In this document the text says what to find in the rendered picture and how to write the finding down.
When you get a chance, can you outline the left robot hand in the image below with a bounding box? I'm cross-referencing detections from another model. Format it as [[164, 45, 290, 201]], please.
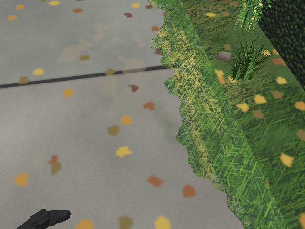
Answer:
[[16, 209, 71, 229]]

